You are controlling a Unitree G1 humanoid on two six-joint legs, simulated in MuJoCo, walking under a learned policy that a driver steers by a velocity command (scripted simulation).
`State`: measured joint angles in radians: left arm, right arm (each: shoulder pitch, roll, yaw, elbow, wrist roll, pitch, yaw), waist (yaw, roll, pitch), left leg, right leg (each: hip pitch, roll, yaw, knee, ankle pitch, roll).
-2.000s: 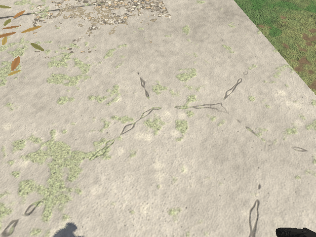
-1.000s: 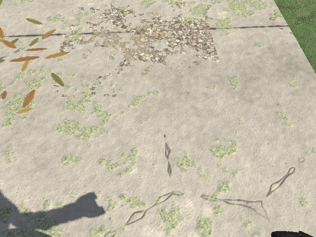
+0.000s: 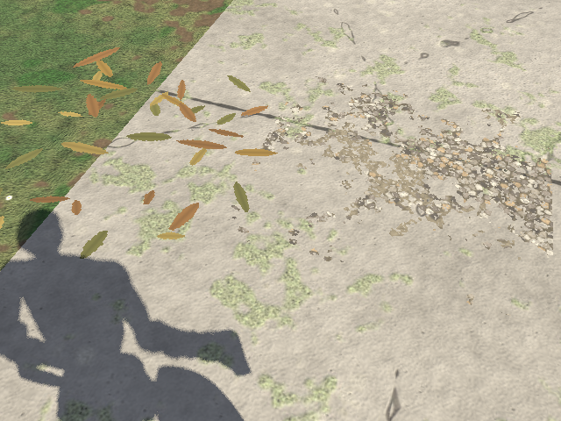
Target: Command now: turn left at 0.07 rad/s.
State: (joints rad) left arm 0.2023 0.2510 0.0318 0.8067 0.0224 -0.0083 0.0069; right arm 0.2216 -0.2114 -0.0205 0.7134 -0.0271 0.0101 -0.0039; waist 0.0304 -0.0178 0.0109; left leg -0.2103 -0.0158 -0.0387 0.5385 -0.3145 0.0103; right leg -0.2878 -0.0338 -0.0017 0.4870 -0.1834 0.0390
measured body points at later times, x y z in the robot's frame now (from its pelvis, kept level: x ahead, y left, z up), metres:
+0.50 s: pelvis +0.02 +0.00 +0.00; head +0.03 +0.01 +0.45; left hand +0.11 +0.27 -0.14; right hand +0.11 -0.25 -0.13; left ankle -0.02 +0.11 -0.73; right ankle +0.05 -0.14 -0.73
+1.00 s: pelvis +0.02 +0.00 +0.00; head +0.03 +0.01 +0.45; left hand +0.06 +0.26 -0.15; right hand +0.04 -0.24 -0.15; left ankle -0.02 +0.11 -0.73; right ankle +0.05 -0.14 -0.73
